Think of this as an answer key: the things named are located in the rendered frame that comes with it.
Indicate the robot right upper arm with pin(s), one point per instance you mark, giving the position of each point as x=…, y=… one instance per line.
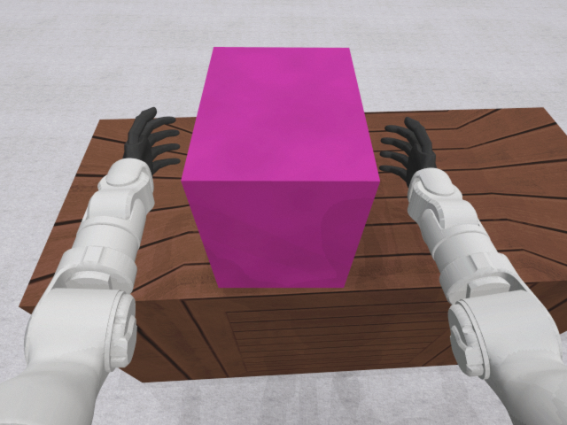
x=507, y=340

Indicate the carton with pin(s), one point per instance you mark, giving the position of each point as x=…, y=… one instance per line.
x=280, y=174

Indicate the robot left hand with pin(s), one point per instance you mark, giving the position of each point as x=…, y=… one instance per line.
x=140, y=140

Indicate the left robot forearm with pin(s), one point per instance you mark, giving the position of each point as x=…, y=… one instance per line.
x=104, y=251

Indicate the robot left upper arm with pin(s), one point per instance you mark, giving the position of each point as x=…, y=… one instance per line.
x=79, y=336

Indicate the pedestal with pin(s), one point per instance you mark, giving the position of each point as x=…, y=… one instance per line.
x=510, y=164

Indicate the robot right hand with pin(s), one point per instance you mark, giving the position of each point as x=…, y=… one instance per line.
x=419, y=150

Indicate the right robot forearm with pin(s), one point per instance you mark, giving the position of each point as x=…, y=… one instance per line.
x=468, y=263

